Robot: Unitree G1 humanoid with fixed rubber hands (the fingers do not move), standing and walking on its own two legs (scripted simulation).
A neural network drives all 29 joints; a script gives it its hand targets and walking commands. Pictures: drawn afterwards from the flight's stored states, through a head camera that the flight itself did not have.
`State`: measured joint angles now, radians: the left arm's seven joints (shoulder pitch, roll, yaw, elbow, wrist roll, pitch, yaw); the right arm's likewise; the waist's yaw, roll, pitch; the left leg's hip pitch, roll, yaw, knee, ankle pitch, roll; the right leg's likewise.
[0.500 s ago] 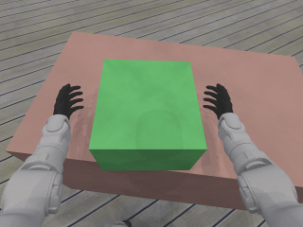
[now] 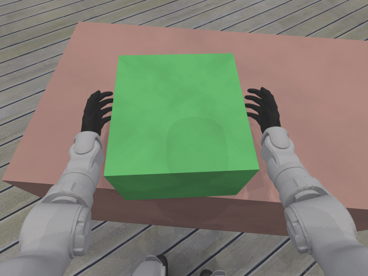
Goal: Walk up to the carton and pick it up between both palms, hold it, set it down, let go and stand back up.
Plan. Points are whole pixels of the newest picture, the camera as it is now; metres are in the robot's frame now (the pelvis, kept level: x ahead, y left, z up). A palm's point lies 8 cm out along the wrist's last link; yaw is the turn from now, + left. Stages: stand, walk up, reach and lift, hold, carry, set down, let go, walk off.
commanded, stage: reach and lift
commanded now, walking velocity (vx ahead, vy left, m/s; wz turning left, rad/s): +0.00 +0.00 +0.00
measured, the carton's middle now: (179, 127) +0.44 +0.05 +0.00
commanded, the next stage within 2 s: none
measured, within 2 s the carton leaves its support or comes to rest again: leaves its support in 1.80 s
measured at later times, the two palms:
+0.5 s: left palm (98, 132) +0.40 +0.23 +0.02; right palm (258, 127) +0.44 -0.13 +0.02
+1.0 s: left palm (98, 132) +0.40 +0.23 +0.02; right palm (259, 131) +0.43 -0.14 +0.02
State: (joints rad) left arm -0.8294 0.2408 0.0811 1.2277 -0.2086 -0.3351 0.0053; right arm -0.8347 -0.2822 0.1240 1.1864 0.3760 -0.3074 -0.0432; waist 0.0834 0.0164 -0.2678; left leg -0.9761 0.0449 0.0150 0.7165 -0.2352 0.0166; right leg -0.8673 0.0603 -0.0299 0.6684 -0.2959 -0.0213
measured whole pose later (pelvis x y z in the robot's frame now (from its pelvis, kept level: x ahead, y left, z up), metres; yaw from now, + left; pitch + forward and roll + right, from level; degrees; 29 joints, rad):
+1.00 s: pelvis +0.01 +0.00 +0.02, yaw +2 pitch +23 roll -2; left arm -0.84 0.20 0.22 1.47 -0.01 -0.58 0.02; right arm -0.80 -0.10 -0.32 1.32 -0.13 -0.51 -0.06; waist 0.04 0.02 -0.17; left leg -0.79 0.03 0.01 0.61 -0.21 0.01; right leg -0.68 0.05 -0.04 0.55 -0.27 -0.02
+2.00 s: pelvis +0.01 +0.00 +0.02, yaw +2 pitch +24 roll -3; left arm -0.81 0.18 0.21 1.49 -0.02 -0.73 0.02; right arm -0.77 -0.11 -0.33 1.41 -0.19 -0.74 -0.13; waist 0.05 0.01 -0.23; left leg -0.83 0.04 0.00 0.58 -0.18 0.01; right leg -0.70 0.05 -0.06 0.52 -0.24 -0.03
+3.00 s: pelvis +0.00 -0.01 +0.03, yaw +3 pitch +15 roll -1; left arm -0.64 0.21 -0.10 1.00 -0.25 -0.22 0.13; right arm -0.51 -0.16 0.02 0.77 0.24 -0.15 -0.17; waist 0.00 0.05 -0.24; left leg -0.61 0.01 -0.03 0.50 -0.14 0.00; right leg -0.50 0.04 -0.06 0.47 -0.24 -0.03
